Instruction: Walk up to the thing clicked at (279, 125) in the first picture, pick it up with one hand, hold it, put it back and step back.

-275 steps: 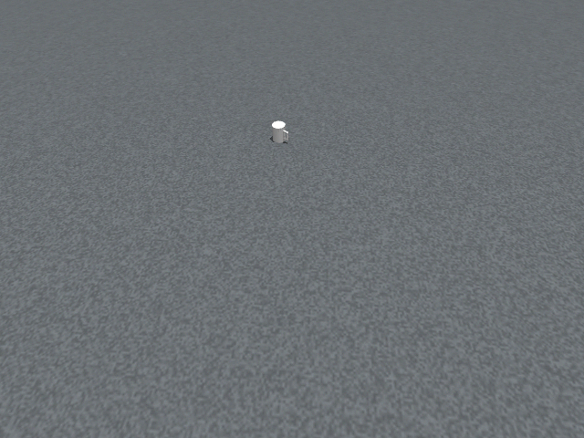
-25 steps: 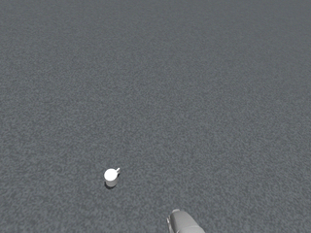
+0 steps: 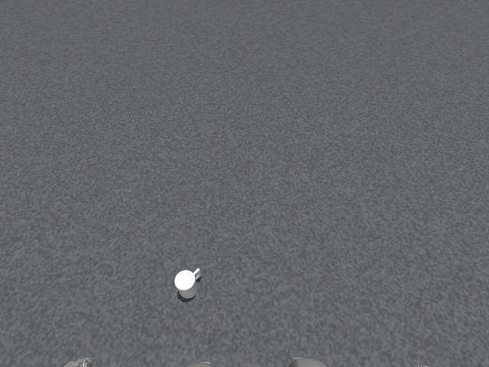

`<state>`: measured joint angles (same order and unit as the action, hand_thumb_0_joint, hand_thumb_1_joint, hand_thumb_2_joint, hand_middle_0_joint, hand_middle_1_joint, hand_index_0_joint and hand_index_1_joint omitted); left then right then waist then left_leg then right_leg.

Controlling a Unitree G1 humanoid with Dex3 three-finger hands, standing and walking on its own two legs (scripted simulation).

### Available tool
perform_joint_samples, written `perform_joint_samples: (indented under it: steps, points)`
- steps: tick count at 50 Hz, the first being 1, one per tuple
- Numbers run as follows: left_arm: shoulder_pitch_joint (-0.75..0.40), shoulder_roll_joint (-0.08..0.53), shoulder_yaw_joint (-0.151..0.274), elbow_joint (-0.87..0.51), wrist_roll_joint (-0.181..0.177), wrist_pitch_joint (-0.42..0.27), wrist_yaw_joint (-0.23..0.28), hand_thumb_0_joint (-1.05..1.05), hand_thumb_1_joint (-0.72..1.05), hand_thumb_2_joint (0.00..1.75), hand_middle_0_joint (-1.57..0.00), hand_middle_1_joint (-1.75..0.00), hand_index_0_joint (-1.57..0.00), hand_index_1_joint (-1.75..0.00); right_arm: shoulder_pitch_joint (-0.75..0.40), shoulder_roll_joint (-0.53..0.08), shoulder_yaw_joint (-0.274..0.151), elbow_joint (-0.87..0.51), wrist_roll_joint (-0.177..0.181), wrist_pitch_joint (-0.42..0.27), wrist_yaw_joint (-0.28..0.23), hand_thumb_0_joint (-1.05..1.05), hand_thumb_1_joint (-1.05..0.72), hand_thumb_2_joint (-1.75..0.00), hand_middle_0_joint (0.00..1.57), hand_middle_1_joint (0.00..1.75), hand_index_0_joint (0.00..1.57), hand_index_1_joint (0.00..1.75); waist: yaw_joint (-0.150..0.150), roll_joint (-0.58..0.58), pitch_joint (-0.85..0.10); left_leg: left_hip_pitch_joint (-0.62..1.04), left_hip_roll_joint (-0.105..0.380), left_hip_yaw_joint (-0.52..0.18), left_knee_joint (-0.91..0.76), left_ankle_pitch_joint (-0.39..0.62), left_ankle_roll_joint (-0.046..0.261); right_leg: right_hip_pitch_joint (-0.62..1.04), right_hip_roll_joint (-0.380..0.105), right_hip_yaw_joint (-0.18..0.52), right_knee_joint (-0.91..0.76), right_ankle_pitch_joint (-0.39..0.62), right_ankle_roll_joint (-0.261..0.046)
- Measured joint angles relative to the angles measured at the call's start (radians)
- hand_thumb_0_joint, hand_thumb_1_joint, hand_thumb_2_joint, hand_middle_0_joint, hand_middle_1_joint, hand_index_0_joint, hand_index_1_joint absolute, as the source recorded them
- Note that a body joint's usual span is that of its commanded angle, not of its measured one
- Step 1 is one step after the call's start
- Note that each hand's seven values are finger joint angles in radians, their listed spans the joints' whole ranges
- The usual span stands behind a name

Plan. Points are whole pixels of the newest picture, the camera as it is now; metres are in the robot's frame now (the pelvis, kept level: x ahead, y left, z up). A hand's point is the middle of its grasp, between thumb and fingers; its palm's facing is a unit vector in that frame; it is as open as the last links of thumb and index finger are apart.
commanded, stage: walk up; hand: left
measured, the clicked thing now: (190, 281) +0.51 +0.23 -0.69
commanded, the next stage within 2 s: stand in 1.50 s
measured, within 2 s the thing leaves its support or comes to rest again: neither
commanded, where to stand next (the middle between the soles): +0.07 -0.01 m, yaw +4 degrees
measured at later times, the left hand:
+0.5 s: hand out of the picture +0.08 +0.22 -0.12, palm faces +0.06 -0.93 -0.37, open 7.4 cm
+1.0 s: hand out of the picture +0.08 +0.24 -0.12, palm faces +0.09 -0.94 -0.33, open 7.4 cm
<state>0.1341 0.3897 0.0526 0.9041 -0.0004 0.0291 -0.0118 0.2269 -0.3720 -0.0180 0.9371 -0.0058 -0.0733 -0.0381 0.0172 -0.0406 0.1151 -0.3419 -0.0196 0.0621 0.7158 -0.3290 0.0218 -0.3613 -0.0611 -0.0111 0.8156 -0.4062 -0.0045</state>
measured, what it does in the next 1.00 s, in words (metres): stands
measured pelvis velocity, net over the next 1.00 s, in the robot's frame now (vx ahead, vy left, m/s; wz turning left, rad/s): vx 0.01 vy -0.02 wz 0.10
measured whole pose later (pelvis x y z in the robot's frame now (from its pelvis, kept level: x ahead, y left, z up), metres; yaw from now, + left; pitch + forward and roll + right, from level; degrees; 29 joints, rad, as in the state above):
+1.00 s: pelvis +0.01 -0.02 +0.03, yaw +6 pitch -1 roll -1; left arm 0.04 0.36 0.03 1.14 0.00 0.00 -0.01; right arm 0.07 -0.35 -0.01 1.13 0.00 -0.01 0.01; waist -0.01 0.00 0.08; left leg -0.23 0.00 -0.06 0.43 -0.17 -0.01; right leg -0.14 -0.05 -0.07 0.39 -0.23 0.03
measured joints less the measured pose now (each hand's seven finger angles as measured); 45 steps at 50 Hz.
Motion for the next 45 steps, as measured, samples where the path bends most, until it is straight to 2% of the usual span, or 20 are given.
perform_joint_samples:
  steps: [4,6,7,8,9,10,15,20,31,45]
  points:
    - [-0.03,-0.007,-0.008,0.034,-0.013,0.013,0.011,0.0,0.91,0.9,-0.2,-0.3,-0.2,-0.3,-0.019,0.009,0.014,0.013,-0.009,0.006,0.013,0.01,-0.91,-0.9,0.2,0.3,0.21,0.3,-0.015,0.011,-0.003,0.001,0.02,-0.036,-0.005,-0.003,-0.004,-0.006,0.036,0.013,0.049,-0.106,-0.017]
    - [-0.039,-0.008,-0.008,0.046,-0.013,0.007,0.007,0.0,0.91,0.9,-0.2,-0.3,-0.2,-0.3,-0.033,0.007,0.018,0.018,-0.009,0.01,0.013,0.01,-0.9,-0.9,0.2,0.3,0.21,0.3,-0.013,0.015,-0.004,0.002,0.03,-0.047,-0.026,0.011,-0.015,0.009,0.032,0.017,0.005,-0.066,-0.024]
    - [-0.041,-0.007,-0.009,0.052,-0.012,0.0,0.005,0.0,0.91,0.9,-0.2,-0.3,-0.2,-0.3,-0.041,0.005,0.019,0.022,-0.006,0.013,0.015,0.01,-0.9,-0.9,0.2,0.3,0.21,0.3,-0.011,0.015,-0.006,-0.002,0.033,-0.05,-0.03,0.015,-0.022,0.028,0.025,0.019,-0.05,-0.002,-0.026]
    - [-0.041,-0.003,-0.009,0.058,-0.011,-0.008,0.004,0.0,0.91,0.9,-0.2,-0.3,-0.2,-0.3,-0.052,0.002,0.02,0.026,-0.002,0.017,0.017,0.01,-0.9,-0.9,0.2,0.3,0.21,0.3,-0.008,0.012,-0.007,-0.007,0.035,-0.051,-0.027,0.016,-0.03,0.049,0.018,0.023,-0.106,0.057,-0.014]
    - [-0.045,-0.006,-0.008,0.071,-0.009,-0.015,0.005,0.0,0.91,0.9,-0.2,-0.3,-0.2,-0.3,-0.069,-0.003,0.019,0.033,0.002,0.023,0.018,0.01,-0.9,-0.9,0.2,0.3,0.21,0.3,-0.006,0.021,-0.001,-0.01,0.044,-0.057,-0.022,0.015,-0.037,0.059,0.025,0.018,-0.124,0.057,0.009]
    - [-0.048,-0.01,-0.01,0.084,-0.005,-0.02,0.008,0.0,0.91,0.9,-0.2,-0.3,-0.2,-0.3,-0.085,-0.008,0.017,0.039,0.007,0.03,0.019,0.01,-0.9,-0.9,0.2,0.3,0.21,0.3,-0.009,0.035,0.005,-0.009,0.054,-0.068,-0.022,0.017,-0.044,0.066,0.035,0.008,-0.132,0.055,0.016]
    - [-0.046,-0.027,-0.032,0.141,0.004,-0.026,0.008,0.0,0.91,0.9,-0.2,-0.3,-0.21,-0.3,-0.128,-0.024,0.004,0.07,0.009,0.049,0.031,0.01,-0.91,-0.9,0.2,0.3,0.2,0.3,-0.021,0.05,-0.008,0.023,0.042,-0.083,-0.095,0.062,-0.053,0.081,0.023,-0.01,-0.151,0.057,0.012]
    - [-0.06,-0.042,-0.038,0.178,0.011,-0.037,0.007,0.01,0.9,0.9,-0.21,-0.3,-0.21,-0.3,-0.152,-0.034,0.002,0.114,0.009,0.066,0.044,0.01,-0.91,-0.9,0.2,0.3,0.2,0.3,-0.021,0.073,-0.013,0.052,0.043,-0.096,-0.144,0.092,-0.052,0.114,0.025,-0.024,-0.198,0.082,0.007]
    - [-0.106,-0.039,-0.024,0.214,0.008,-0.032,0.003,0.01,0.9,0.9,-0.21,-0.3,-0.21,-0.3,-0.131,0.002,0.012,0.194,-0.004,0.074,0.061,0.01,-0.91,-0.9,0.2,0.3,0.2,0.3,-0.025,0.059,-0.03,0.098,0.041,-0.108,-0.24,0.142,-0.055,0.18,0.025,-0.04,-0.324,0.143,0.018]
    - [-0.113,-0.025,-0.023,0.226,0.003,-0.031,0.001,0.0,0.91,0.9,-0.2,-0.3,-0.2,-0.3,-0.134,0.026,0.013,0.205,-0.003,0.065,0.052,0.01,-0.91,-0.9,0.2,0.3,0.2,0.3,-0.029,0.034,-0.035,0.102,0.027,-0.12,-0.286,0.158,-0.039,0.213,0.013,-0.056,-0.418,0.18,0.036]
